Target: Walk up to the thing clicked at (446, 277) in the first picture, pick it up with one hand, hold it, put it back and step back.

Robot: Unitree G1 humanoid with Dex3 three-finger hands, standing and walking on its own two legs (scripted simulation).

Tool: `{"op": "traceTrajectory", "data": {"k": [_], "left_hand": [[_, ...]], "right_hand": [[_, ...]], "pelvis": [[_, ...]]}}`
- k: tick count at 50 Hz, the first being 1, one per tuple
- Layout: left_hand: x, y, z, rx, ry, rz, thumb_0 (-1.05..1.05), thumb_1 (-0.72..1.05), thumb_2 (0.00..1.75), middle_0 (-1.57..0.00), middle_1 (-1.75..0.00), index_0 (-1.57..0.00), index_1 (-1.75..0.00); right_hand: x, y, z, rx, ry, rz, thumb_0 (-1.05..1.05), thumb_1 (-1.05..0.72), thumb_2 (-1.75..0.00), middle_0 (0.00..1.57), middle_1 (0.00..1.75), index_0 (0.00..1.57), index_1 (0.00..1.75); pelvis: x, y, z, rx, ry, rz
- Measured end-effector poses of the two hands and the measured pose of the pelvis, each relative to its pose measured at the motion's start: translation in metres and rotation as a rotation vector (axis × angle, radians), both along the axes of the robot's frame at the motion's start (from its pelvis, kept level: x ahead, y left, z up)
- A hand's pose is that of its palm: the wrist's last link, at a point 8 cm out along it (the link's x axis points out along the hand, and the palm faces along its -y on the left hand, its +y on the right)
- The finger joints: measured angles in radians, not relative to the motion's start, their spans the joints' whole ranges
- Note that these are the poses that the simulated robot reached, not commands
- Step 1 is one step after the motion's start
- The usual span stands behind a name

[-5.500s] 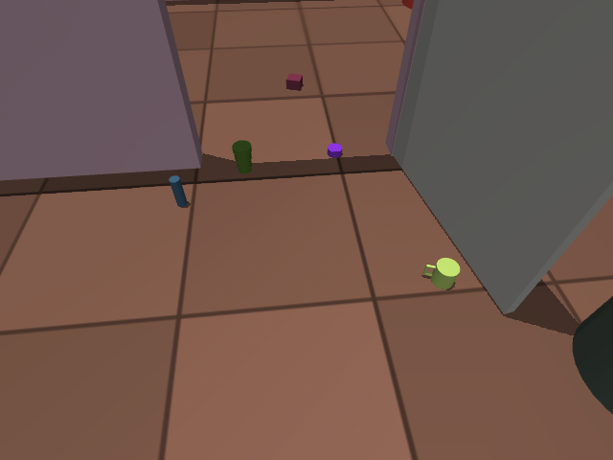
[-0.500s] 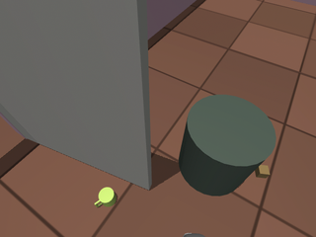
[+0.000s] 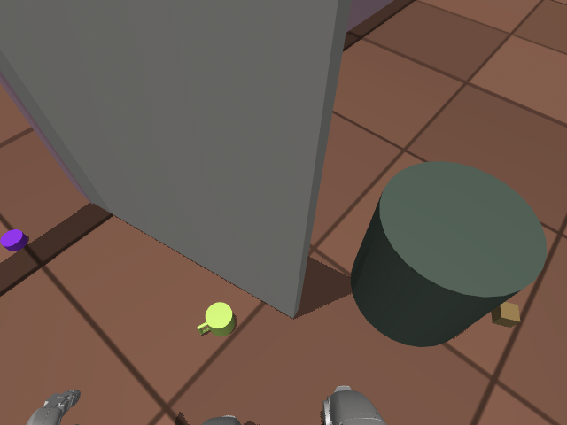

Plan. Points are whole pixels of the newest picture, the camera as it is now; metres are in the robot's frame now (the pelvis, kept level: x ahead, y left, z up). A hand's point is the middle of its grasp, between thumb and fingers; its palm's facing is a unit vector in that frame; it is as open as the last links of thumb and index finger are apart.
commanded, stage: walk up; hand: left
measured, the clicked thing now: (215, 322) +0.48 +0.21 -0.69
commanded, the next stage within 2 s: stand in 0.82 s
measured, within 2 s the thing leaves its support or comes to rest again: neither
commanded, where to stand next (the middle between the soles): +0.09 -0.03 m, yaw -3 degrees
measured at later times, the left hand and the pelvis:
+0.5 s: hand out of the picture +0.12 +0.21 -0.11, palm faces -0.07 -0.90 -0.43, open 7.3 cm; pelvis +0.03 -0.06 +0.02, yaw -2 degrees
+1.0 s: hand out of the picture +0.08 +0.25 -0.13, palm faces -0.01 -0.92 -0.38, open 7.3 cm; pelvis -0.01 -0.03 +0.02, yaw -1 degrees
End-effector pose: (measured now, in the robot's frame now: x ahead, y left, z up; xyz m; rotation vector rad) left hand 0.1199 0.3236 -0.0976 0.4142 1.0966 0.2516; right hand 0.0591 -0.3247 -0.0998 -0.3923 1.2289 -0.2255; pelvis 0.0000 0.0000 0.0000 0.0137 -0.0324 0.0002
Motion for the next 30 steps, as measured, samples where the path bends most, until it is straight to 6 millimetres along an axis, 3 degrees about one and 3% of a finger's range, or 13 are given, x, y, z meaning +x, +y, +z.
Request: {"op": "traceTrajectory", "data": {"k": [7, 11, 16, 21, 26, 30], "left_hand": [[-0.064, 0.012, -0.007, -0.041, 0.165, 0.057, 0.0, 0.91, 0.89, -0.2, -0.3, -0.2, -0.3], [-0.078, 0.003, -0.006, -0.062, 0.226, 0.033, 0.01, 0.91, 0.89, -0.2, -0.3, -0.2, -0.3], [-0.055, -0.021, 0.006, -0.066, 0.184, -0.016, 0.01, 0.91, 0.89, -0.2, -0.3, -0.2, -0.3], [-0.022, -0.051, 0.017, -0.025, 0.053, -0.048, 0.01, 0.91, 0.89, -0.2, -0.3, -0.2, -0.3], [-0.005, -0.074, 0.036, -0.012, 0.005, -0.068, 0.0, 0.91, 0.89, -0.2, -0.3, -0.21, -0.3], [0.003, -0.075, 0.046, 0.016, -0.021, -0.065, 0.0, 0.9, 0.89, -0.2, -0.3, -0.21, -0.3]], "right_hand": [[0.002, 0.013, 0.021, -0.014, -0.047, 0.012, 0.0, -0.9, -0.9, 0.21, 0.3, 0.21, 0.3], [0.005, 0.004, 0.03, -0.016, -0.104, 0.008, 0.0, -0.9, -0.9, 0.21, 0.3, 0.21, 0.3], [-0.004, -0.026, 0.033, -0.018, -0.1, -0.016, 0.0, -0.9, -0.9, 0.21, 0.3, 0.21, 0.3], [-0.007, -0.058, 0.013, -0.008, -0.038, -0.064, 0.0, -0.9, -0.9, 0.21, 0.3, 0.21, 0.3], [0.01, -0.059, 0.003, 0.041, -0.037, -0.072, 0.0, -0.91, -0.9, 0.21, 0.3, 0.2, 0.3], [0.019, -0.051, -0.006, 0.08, -0.031, -0.056, 0.0, -0.91, -0.9, 0.21, 0.3, 0.2, 0.3]], "pelvis": [[0.002, 0.002, 0.013, -0.018, -0.003, -0.02], [0.008, -0.005, 0.016, -0.019, -0.005, -0.046], [0.017, -0.025, 0.02, -0.017, -0.01, -0.056], [0.024, -0.049, 0.014, -0.029, -0.018, -0.041], [0.026, -0.057, 0.022, -0.011, -0.021, -0.037], [0.024, -0.056, 0.024, -0.003, -0.023, -0.031]]}}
